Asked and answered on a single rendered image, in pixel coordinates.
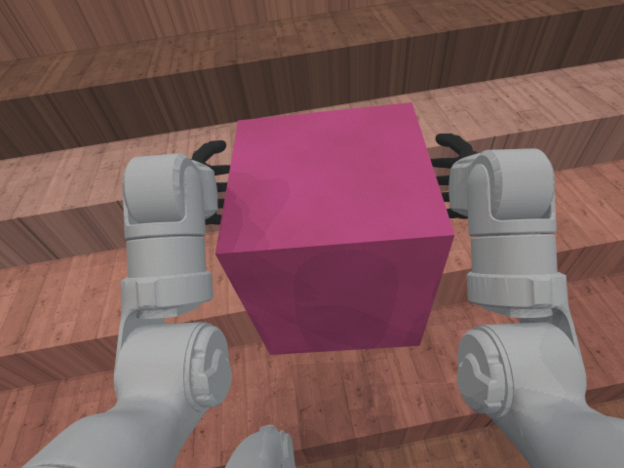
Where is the robot left upper arm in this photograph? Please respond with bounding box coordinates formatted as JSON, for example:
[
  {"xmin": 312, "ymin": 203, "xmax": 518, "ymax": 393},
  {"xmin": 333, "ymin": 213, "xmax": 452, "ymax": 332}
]
[{"xmin": 21, "ymin": 322, "xmax": 232, "ymax": 468}]

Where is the right robot hand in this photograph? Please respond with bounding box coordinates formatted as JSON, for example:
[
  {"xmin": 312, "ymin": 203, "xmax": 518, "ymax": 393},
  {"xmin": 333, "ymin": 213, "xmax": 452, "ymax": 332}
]
[{"xmin": 431, "ymin": 134, "xmax": 478, "ymax": 219}]

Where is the robot left forearm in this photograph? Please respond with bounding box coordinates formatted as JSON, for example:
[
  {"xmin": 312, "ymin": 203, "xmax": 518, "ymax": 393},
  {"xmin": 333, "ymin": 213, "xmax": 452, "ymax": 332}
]
[{"xmin": 114, "ymin": 153, "xmax": 218, "ymax": 397}]

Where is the carton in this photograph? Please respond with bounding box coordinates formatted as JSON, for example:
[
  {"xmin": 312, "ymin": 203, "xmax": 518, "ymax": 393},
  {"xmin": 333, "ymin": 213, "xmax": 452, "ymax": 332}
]
[{"xmin": 215, "ymin": 102, "xmax": 454, "ymax": 355}]

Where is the left robot hand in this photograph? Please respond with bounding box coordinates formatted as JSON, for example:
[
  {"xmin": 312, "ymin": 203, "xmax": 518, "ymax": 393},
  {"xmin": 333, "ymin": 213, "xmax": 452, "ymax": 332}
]
[{"xmin": 190, "ymin": 140, "xmax": 230, "ymax": 225}]

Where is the robot right upper arm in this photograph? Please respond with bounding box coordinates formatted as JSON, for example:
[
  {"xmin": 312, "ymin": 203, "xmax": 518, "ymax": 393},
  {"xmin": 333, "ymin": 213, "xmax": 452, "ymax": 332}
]
[{"xmin": 456, "ymin": 323, "xmax": 624, "ymax": 468}]

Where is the robot right forearm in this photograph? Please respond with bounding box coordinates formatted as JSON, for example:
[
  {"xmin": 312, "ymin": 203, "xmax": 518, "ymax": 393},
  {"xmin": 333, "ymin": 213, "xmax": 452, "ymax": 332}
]
[{"xmin": 448, "ymin": 148, "xmax": 587, "ymax": 394}]

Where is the robot left thigh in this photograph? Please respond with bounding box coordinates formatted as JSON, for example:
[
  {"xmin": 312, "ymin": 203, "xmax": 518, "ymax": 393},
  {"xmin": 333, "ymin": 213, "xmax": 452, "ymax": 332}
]
[{"xmin": 225, "ymin": 429, "xmax": 295, "ymax": 468}]

